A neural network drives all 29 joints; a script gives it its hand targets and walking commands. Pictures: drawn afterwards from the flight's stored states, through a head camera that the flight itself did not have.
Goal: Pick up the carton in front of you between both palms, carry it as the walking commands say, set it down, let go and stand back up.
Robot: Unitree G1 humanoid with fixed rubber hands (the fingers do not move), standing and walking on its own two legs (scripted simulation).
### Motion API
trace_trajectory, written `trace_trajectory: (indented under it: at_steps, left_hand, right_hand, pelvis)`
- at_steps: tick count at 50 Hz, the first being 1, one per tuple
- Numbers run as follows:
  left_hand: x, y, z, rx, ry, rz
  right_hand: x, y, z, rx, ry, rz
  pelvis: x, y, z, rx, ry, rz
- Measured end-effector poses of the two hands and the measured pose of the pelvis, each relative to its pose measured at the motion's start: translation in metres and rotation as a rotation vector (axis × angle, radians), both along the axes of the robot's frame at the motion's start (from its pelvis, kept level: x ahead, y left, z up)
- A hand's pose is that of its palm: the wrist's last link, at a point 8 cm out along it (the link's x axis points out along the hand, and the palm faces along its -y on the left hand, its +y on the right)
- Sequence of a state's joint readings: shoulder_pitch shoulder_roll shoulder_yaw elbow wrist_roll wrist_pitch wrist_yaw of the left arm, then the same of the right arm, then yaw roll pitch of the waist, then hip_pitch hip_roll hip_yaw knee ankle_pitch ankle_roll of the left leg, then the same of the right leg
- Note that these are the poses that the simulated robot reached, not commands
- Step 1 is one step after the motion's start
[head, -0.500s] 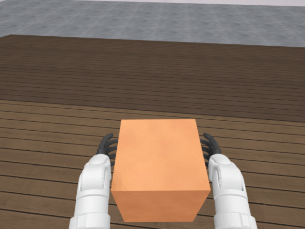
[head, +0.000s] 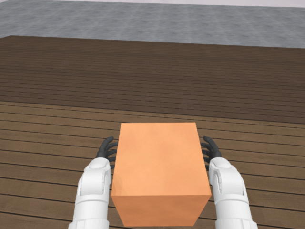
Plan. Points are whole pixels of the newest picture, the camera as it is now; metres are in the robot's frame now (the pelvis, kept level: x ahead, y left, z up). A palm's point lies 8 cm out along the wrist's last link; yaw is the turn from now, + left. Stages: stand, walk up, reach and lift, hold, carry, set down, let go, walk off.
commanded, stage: hold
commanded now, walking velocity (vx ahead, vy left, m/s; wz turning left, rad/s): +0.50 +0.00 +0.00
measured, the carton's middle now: (158, 176) +0.28 +0.00 -0.02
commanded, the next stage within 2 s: carry in 0.02 s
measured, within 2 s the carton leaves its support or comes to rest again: neither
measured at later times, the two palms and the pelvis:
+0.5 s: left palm (111, 123) +0.40 +0.14 +0.08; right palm (209, 122) +0.40 -0.16 +0.08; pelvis +0.13 -0.01 -0.01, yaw -1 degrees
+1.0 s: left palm (136, 79) +0.70 +0.08 +0.05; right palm (205, 80) +0.69 -0.22 +0.05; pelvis +0.43 -0.06 -0.02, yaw +0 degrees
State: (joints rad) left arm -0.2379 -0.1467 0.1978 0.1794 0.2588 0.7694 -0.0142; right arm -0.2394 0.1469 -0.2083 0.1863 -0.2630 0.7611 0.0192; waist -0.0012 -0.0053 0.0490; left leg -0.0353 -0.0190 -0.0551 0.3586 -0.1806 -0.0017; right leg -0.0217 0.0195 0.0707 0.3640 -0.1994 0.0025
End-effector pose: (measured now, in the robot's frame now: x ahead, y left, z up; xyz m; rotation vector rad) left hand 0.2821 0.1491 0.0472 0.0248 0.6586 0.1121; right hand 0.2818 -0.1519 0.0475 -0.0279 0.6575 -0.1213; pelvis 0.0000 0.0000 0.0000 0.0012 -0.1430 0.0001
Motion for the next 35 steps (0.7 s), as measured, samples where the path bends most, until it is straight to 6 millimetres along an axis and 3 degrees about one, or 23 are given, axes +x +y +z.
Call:
trace_trajectory:
  at_steps: [5, 10, 17, 21, 28, 35]
  left_hand:
    - [0.005, -0.001, 0.001, -0.004, -0.004, 0.005]
    - [0.025, -0.007, 0.014, -0.017, -0.053, 0.008]
    - [0.065, -0.029, 0.025, -0.036, -0.020, 0.010]
    - [0.086, -0.024, 0.029, -0.037, 0.022, 0.037]
    - [0.147, -0.003, 0.028, -0.076, 0.007, 0.060]
    - [0.229, -0.021, 0.041, -0.076, 0.069, -0.008]
  right_hand:
    - [0.005, 0.000, 0.001, 0.005, -0.004, -0.006]
    - [0.021, -0.006, 0.012, 0.022, -0.053, -0.028]
    - [0.056, -0.028, 0.022, 0.030, -0.021, -0.051]
    - [0.087, -0.023, 0.029, 0.049, 0.022, -0.044]
    - [0.145, -0.002, 0.029, 0.053, 0.005, -0.055]
    - [0.204, -0.018, 0.039, 0.067, 0.063, -0.144]
  pelvis:
    - [0.007, 0.000, -0.002, 0.002, 0.080, -0.010]
    - [0.023, -0.004, -0.009, 0.006, 0.147, -0.033]
    - [0.068, -0.018, -0.011, -0.001, 0.211, -0.005]
    - [0.097, -0.017, -0.005, 0.028, 0.237, -0.001]
    - [0.164, -0.001, -0.016, 0.037, 0.233, -0.049]
    - [0.233, 0.000, 0.000, -0.001, 0.242, -0.061]
